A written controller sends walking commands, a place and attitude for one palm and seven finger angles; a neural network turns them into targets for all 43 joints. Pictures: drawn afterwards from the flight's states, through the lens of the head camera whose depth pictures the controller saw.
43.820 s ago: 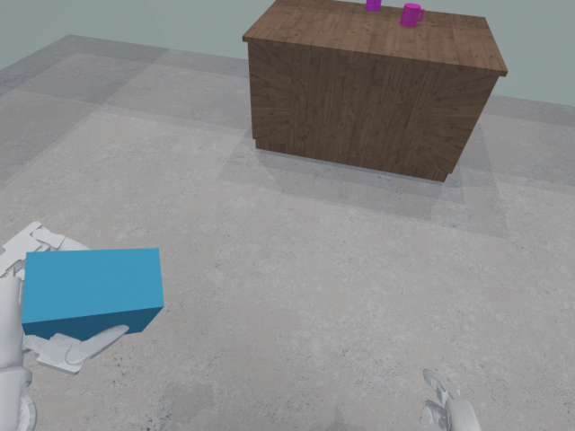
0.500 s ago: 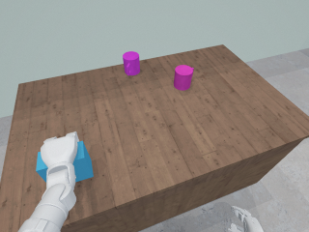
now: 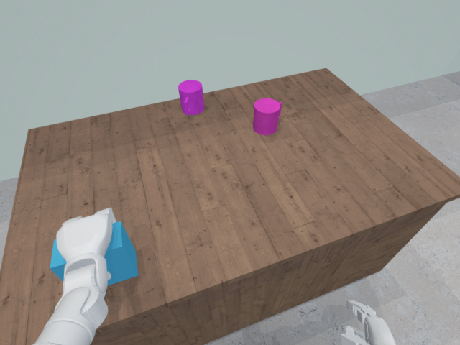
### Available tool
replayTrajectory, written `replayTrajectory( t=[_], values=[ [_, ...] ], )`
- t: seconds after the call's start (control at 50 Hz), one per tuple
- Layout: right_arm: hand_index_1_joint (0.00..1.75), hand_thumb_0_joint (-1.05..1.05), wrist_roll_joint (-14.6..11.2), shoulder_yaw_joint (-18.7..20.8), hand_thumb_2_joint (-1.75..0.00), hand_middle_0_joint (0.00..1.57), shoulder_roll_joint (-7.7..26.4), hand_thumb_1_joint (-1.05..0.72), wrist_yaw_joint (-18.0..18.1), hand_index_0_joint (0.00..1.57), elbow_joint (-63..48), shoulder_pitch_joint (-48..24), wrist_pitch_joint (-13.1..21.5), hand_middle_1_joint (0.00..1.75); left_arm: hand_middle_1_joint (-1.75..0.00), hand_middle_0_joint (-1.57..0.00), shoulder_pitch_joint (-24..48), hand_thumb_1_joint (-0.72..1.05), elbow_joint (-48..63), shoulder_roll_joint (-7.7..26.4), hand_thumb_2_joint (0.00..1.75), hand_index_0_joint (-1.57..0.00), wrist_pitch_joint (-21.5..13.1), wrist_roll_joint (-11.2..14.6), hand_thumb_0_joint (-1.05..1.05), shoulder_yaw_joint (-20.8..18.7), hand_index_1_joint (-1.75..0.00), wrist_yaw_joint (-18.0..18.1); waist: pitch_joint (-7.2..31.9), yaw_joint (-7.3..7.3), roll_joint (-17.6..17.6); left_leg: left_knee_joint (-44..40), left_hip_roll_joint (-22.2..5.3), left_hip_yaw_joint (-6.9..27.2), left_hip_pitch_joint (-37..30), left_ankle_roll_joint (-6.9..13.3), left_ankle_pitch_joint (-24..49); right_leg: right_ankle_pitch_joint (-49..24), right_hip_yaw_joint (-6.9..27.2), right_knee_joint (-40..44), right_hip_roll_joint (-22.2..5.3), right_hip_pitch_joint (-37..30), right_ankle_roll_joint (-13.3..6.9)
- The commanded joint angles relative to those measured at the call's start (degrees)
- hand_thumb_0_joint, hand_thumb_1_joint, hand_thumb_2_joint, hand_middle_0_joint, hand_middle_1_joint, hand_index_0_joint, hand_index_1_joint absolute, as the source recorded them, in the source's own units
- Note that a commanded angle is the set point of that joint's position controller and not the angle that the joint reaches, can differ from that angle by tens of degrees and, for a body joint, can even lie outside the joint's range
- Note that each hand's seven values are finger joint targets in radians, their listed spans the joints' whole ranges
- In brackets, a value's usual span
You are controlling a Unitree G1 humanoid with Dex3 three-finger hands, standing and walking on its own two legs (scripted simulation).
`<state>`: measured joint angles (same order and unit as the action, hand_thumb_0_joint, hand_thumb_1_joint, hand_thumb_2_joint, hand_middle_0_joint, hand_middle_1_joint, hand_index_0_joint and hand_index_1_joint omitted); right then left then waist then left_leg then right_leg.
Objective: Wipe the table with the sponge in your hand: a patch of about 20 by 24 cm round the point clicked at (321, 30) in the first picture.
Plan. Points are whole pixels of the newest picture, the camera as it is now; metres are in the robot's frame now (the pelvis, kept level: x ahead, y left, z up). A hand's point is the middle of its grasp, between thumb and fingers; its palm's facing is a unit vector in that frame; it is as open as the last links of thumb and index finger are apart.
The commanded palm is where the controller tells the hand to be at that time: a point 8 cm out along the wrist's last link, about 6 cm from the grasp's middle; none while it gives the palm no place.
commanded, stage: lift the sponge slowly off the table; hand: left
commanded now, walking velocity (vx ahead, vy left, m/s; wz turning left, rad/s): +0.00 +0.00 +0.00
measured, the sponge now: (101, 263) +0.27 +0.29 -0.06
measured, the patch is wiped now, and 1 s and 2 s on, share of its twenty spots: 0.95 0.95 0.95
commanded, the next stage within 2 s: bring the sponge back beside the body in 1.88 s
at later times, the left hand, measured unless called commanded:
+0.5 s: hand (97, 255) +0.27 +0.28 -0.01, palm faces -0.09 -0.09 -0.99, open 10.2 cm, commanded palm +0.25 +0.27 +0.06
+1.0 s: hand (92, 246) +0.27 +0.27 +0.03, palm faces -0.06 -0.09 -0.99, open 10.2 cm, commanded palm +0.24 +0.27 +0.09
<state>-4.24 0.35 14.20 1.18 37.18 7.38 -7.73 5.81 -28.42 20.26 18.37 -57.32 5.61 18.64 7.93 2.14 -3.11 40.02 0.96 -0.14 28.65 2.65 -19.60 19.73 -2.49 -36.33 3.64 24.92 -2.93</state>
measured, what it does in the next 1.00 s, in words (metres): stands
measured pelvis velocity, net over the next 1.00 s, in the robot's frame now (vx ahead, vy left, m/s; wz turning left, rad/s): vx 0.00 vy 0.00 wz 0.01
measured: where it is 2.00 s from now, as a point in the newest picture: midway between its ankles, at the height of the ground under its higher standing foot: outside the picture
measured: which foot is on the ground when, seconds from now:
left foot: down 0.00-1.00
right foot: down 0.00-1.00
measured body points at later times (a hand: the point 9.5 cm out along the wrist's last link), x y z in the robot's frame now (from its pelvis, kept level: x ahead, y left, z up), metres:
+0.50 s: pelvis +0.00 +0.00 +0.01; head +0.01 -0.01 +0.46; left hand +0.27 +0.28 +0.04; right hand +0.19 -0.23 -0.10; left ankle +0.00 +0.09 -0.72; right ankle -0.02 -0.09 -0.72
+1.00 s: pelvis +0.00 +0.00 +0.02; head -0.01 -0.03 +0.46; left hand +0.27 +0.28 +0.08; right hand +0.22 -0.22 -0.08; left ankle +0.00 +0.09 -0.72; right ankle -0.02 -0.09 -0.72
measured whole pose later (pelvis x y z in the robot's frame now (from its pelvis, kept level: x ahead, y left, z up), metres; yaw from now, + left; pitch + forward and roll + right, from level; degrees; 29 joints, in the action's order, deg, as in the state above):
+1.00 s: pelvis +0.00 +0.00 +0.02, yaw +0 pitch +2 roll -1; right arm -3.7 -0.1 14.0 2.3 38.7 3.7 -5.8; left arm 3.8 -19.0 20.6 17.4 -56.1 7.3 11.4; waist 3.9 4.8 -4.2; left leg 30.8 1.7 -0.2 17.5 2.6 -15.5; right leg 16.1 -1.9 -28.0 3.1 14.2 -3.0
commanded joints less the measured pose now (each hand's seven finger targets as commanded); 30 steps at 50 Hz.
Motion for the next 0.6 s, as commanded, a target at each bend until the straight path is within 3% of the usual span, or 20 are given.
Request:
replayTrajectory(
  t=[0.0, 0.04, 0.06, 0.14, 0.16, 0.18, 0.2, 0.22, 0.24, 0.26, 0.36, 0.44, 0.46, 0.5, 0.52, 0.54, 0.56, 0.58],
  values=[
    [0.3, 0.0, 0.39, 2.77, -0.9, 0.2, 7.36, -0.9, 0.78, 0.2, -8.27, -6.51, 3.13, 0.3, -1.6, -1.2, 6.13, 0.1, 6.45, 7.26, 1.3, -1.2, -0.93, 0.43, 0.0, -2.31, -1.6, -0.6, 8.72, -0.04, 3.48, -4.58, 0.85, 3.18, -7.91, 0.43, 14.12, -19.35, 4.37, 5.12, -0.46, -4.39, -1.47],
    [0.3, 0.0, 0.34, 2.68, -0.9, 0.2, 7.35, -0.9, 0.74, 0.2, -8.19, -6.7, 3.31, 0.3, -1.6, -1.2, 5.28, 0.1, 6.59, 7.95, 1.3, -1.2, -0.98, 0.49, 0.0, -3.0, -1.6, -0.4, 8.8, 0.41, 2.95, -5.01, 1.05, 3.14, -7.82, 0.45, 13.81, -19.02, 4.54, 5.46, -0.53, -5.12, -1.5],
    [0.3, 0.0, 0.46, 2.79, -0.9, 0.2, 7.69, -0.9, 0.83, 0.2, -7.78, -6.78, 3.28, 0.3, -1.6, -1.2, 7.02, 0.1, 7.56, 10.03, 1.3, -1.2, -1.22, 0.38, 0.0, -4.71, -1.6, -0.26, 9.13, 0.38, 2.3, -5.13, 1.01, 3.33, -8.32, 0.46, 14.0, -19.55, 5.22, 5.75, -0.43, -5.35, -1.66],
    [0.3, 0.0, 0.42, 2.84, -0.9, 0.2, 7.43, -0.9, 0.98, 0.2, -7.78, -7.19, 3.66, 0.3, -1.6, -1.2, 7.33, 0.1, 8.73, 9.53, 1.3, -1.2, -1.56, 0.5, 0.0, -4.11, -1.6, -0.13, 8.31, 0.21, 2.35, -5.79, 0.84, 3.18, -9.02, 0.62, 13.94, -18.76, 4.76, 6.25, -0.59, -5.57, -1.44],
    [0.3, 0.0, 0.51, 2.97, -0.9, 0.2, 7.68, -0.9, 1.01, 0.2, -7.46, -7.2, 3.67, 0.3, -1.6, -1.2, 7.73, 0.1, 9.97, 11.65, 1.3, -1.2, -1.84, 0.64, 0.0, -6.24, -1.6, 0.04, 9.26, 0.64, 1.81, -6.02, 0.9, 3.4, -9.4, 0.61, 14.3, -19.08, 5.28, 6.41, -0.45, -6.48, -1.62],
    [0.3, 0.0, 0.46, 2.89, -0.9, 0.2, 7.48, -0.9, 1.05, 0.2, -7.57, -7.36, 3.72, 0.3, -1.6, -1.2, 7.73, 0.1, 10.96, 11.26, 1.3, -1.2, -2.03, 0.47, 0.0, -5.63, -1.6, 0.03, 11.06, 0.93, 1.49, -5.99, 1.06, 3.42, -9.92, 0.67, 14.93, -19.88, 4.92, 6.2, -0.68, -7.53, -1.46],
    [0.3, 0.0, 0.49, 3.01, -0.9, 0.2, 7.22, -0.9, 1.16, 0.2, -7.86, -7.4, 4.0, 0.3, -1.6, -1.2, 5.4, 0.1, 10.54, 10.35, 1.3, -1.2, -2.15, 1.03, 0.0, -5.48, -1.6, 0.02, 9.73, 0.81, 2.59, -6.12, 0.93, 2.94, -9.68, 0.78, 14.98, -20.61, 5.07, 6.46, -0.75, -7.72, -1.38],
    [0.3, 0.0, 0.41, 2.83, -0.9, 0.2, 7.5, -0.9, 1.13, 0.2, -7.29, -7.62, 3.96, 0.3, -1.6, -1.2, 6.72, 0.1, 10.49, 11.38, 1.3, -1.2, -2.07, 0.54, 0.0, -5.91, -1.6, 0.0, 9.46, 0.75, 2.18, -6.37, 1.0, 3.39, -9.83, 0.62, 15.07, -20.21, 4.99, 6.59, -0.73, -7.26, -1.43],
    [0.3, 0.0, 0.45, 2.95, -0.9, 0.2, 7.28, -0.9, 1.22, 0.2, -7.52, -7.84, 4.12, 0.3, -1.6, -1.2, 7.58, 0.1, 11.5, 10.26, 1.3, -1.2, -2.27, 0.67, 0.0, -4.95, -1.6, 0.02, 8.98, 0.45, 2.07, -6.55, 0.77, 3.19, -10.34, 0.68, 14.89, -19.55, 5.03, 6.74, -0.7, -6.83, -1.34],
    [0.3, 0.0, 0.53, 2.98, -0.9, 0.2, 7.51, -0.9, 1.3, 0.2, -7.25, -7.87, 4.26, 0.3, -1.6, -1.2, 9.23, 0.1, 12.48, 11.8, 1.3, -1.2, -2.47, 0.72, 0.0, -6.27, -1.6, 0.21, 9.13, 0.47, 1.59, -7.01, 0.7, 3.61, -10.8, 0.62, 14.68, -18.59, 5.15, 6.96, -0.46, -6.81, -1.48],
    [0.3, 0.0, 0.63, 3.2, -0.9, 0.2, 7.14, -0.9, 1.28, 0.2, -7.0, -8.5, 4.9, 0.3, -1.6, -1.2, 11.21, 0.1, 15.27, 10.81, 1.3, -1.2, -3.12, 0.1, 0.0, -5.09, -1.6, 0.63, 10.37, 0.85, -0.61, -7.75, 0.29, 4.5, -13.94, 0.43, 16.8, -17.49, 4.7, 7.14, -0.23, -6.39, -1.83],
    [0.3, 0.0, 0.72, 3.2, -0.9, 0.2, 6.84, -0.9, 1.22, 0.2, -6.96, -8.8, 5.29, 0.3, -1.6, -1.2, 11.71, 0.1, 16.72, 9.96, 1.3, -1.2, -3.13, -0.3, 0.0, -4.06, -1.6, 0.75, 11.14, 0.82, 0.05, -7.87, -0.06, 4.23, -15.48, 0.46, 18.3, -18.79, 4.24, 7.01, -0.4, -6.95, -1.8],
    [0.3, 0.0, 0.86, 3.15, -0.9, 0.2, 7.14, -0.9, 1.3, 0.2, -6.92, -9.05, 5.22, 0.3, -1.6, -1.2, 11.74, 0.1, 17.21, 12.46, 1.3, -1.2, -2.92, -0.3, 0.0, -6.36, -1.6, 0.87, 11.34, 1.42, -0.66, -8.3, 0.09, 4.49, -15.25, 0.32, 18.65, -18.93, 4.73, 7.15, -0.29, -7.95, -2.0],
    [0.3, 0.0, 0.81, 2.95, -0.9, 0.2, 6.68, -0.9, 1.29, 0.2, -6.98, -9.39, 5.16, 0.3, -1.6, -1.2, 12.34, 0.1, 17.77, 10.7, 1.3, -1.2, -2.46, -0.68, 0.0, -4.69, -1.6, 0.86, 10.98, 1.16, -0.27, -8.42, 0.04, 4.17, -15.83, 0.33, 19.27, -19.71, 4.26, 7.13, -0.51, -8.09, -1.86],
    [0.3, 0.0, 0.76, 2.83, -0.9, 0.2, 6.88, -0.9, 1.24, 0.2, -6.58, -9.76, 5.01, 0.3, -1.6, -1.2, 11.67, 0.1, 16.85, 11.75, 1.3, -1.2, -1.94, -0.9, 0.0, -5.61, -1.6, 0.73, 10.99, 1.76, -0.24, -8.69, 0.29, 4.5, -15.81, 0.2, 19.48, -20.05, 4.36, 7.5, -0.51, -8.59, -1.94],
    [0.3, 0.0, 0.76, 2.75, -0.9, 0.2, 6.87, -0.9, 1.29, 0.2, -6.68, -9.98, 4.94, 0.3, -1.6, -1.2, 12.07, 0.1, 16.95, 11.74, 1.3, -1.2, -1.65, -0.74, 0.0, -5.48, -1.6, 0.6, 10.26, 1.38, 0.37, -8.8, 0.18, 4.11, -15.77, 0.3, 19.26, -20.32, 4.64, 7.72, -0.58, -8.7, -1.87],
    [0.3, 0.0, 0.78, 2.73, -0.9, 0.2, 7.22, -0.9, 1.3, 0.2, -6.61, -10.23, 4.73, 0.3, -1.6, -1.2, 12.45, 0.1, 17.66, 14.13, 1.3, -1.2, -1.37, -0.53, 0.0, -7.78, -1.6, 0.52, 10.45, 1.91, -0.03, -9.35, 0.29, 4.49, -15.7, 0.14, 19.18, -19.91, 5.24, 8.02, -0.46, -9.71, -2.1],
    [0.3, 0.0, 0.65, 2.45, -0.9, 0.2, 6.83, -0.9, 1.3, 0.2, -7.0, -11.04, 4.64, 0.3, -1.6, -1.2, 12.03, 0.1, 18.2, 12.28, 1.3, -1.2, -0.92, -0.61, 0.0, -5.93, -1.6, 0.18, 10.82, 2.37, -1.17, -9.59, 0.59, 4.6, -16.19, 0.16, 19.2, -19.53, 4.66, 8.16, -0.59, -10.06, -2.0]
  ],
)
